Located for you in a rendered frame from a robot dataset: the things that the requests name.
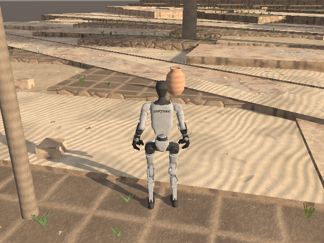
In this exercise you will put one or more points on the robot right upper arm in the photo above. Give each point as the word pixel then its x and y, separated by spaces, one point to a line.
pixel 180 115

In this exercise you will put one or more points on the left robot thigh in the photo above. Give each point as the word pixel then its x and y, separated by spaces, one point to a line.
pixel 150 153

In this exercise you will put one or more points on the left robot hand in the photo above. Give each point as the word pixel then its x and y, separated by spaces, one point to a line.
pixel 140 142

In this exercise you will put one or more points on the robot left upper arm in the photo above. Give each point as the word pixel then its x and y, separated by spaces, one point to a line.
pixel 143 115

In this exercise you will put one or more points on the robot left forearm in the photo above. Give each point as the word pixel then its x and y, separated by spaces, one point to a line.
pixel 138 134

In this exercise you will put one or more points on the robot right forearm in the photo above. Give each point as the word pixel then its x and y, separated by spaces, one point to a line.
pixel 185 133

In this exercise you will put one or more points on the right robot hand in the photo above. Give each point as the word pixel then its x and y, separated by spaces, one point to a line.
pixel 183 141

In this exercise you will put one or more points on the right robot foot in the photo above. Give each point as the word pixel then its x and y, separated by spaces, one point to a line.
pixel 174 202

